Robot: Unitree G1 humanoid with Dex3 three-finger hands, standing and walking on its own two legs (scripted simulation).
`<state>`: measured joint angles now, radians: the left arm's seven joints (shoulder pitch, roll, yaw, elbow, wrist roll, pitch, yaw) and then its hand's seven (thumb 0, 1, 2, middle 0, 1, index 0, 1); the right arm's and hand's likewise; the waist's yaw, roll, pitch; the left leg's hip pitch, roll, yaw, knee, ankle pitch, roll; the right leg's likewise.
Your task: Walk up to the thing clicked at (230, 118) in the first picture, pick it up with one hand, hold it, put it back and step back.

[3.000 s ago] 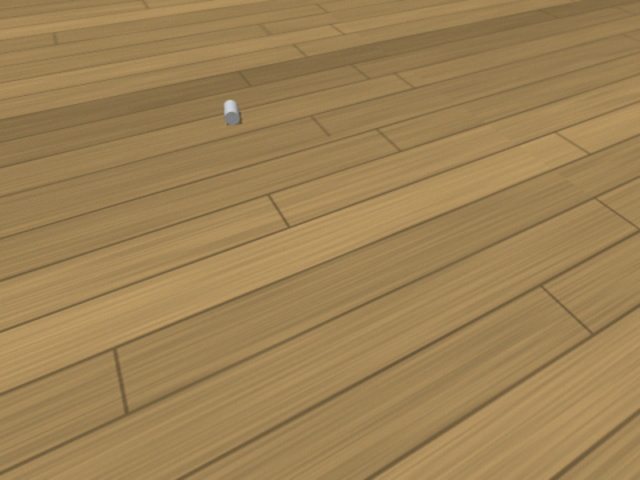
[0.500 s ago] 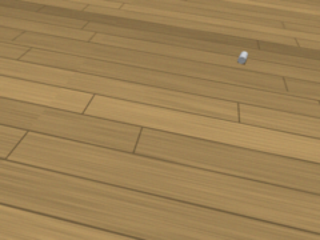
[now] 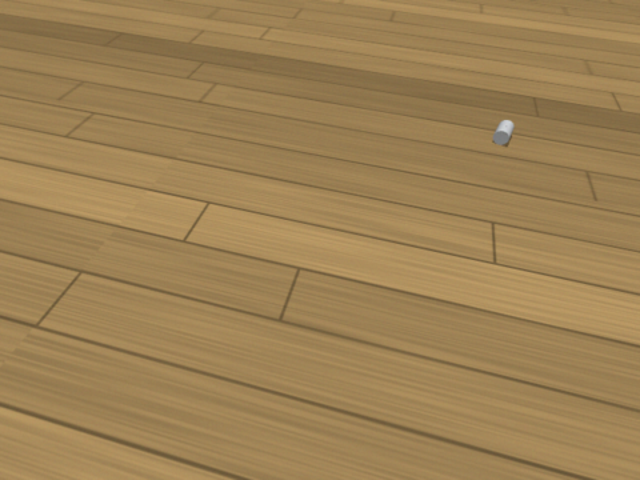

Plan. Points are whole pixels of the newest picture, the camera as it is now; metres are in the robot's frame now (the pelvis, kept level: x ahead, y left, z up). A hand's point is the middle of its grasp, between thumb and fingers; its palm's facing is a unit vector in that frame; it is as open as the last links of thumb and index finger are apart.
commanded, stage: walk up
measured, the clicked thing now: (503, 132) +1.95 -0.99 -0.73
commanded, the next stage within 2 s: stand in 0.24 s
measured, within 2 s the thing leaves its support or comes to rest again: neither
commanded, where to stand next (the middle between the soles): +0.08 -0.01 m, yaw -2 degrees
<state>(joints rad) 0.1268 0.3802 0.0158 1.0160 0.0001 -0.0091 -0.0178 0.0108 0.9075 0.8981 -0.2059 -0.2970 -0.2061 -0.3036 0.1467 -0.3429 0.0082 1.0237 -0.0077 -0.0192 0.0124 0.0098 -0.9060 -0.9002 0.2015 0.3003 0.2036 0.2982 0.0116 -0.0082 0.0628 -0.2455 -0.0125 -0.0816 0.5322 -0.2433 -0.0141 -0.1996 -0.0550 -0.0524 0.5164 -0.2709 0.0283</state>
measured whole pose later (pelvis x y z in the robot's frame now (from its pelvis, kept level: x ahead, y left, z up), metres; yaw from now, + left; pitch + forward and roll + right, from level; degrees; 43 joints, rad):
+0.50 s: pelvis +0.00 -0.01 +0.01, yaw -1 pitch -3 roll +0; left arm 0.09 0.35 0.00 1.14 0.00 -0.01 -0.01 0.01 0.91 0.90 -0.21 -0.30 -0.21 -0.30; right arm 0.07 -0.35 0.00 1.12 -0.01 -0.01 0.01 0.01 -0.91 -0.90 0.20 0.30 0.20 0.30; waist 0.01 0.00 0.07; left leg -0.14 0.01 -0.07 0.36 -0.17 -0.03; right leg -0.11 -0.03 -0.05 0.36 -0.19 0.02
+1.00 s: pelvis +0.01 -0.01 +0.01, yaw -2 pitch -2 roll +0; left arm 0.11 0.36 0.00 1.14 0.01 -0.01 -0.02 0.01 0.91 0.90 -0.21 -0.30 -0.21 -0.30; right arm 0.12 -0.35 0.00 1.15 -0.01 0.00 0.01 0.01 -0.91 -0.90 0.20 0.30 0.20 0.30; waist 0.00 0.00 0.06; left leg -0.14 0.02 -0.06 0.33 -0.15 -0.04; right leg -0.12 -0.02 -0.03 0.35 -0.19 0.01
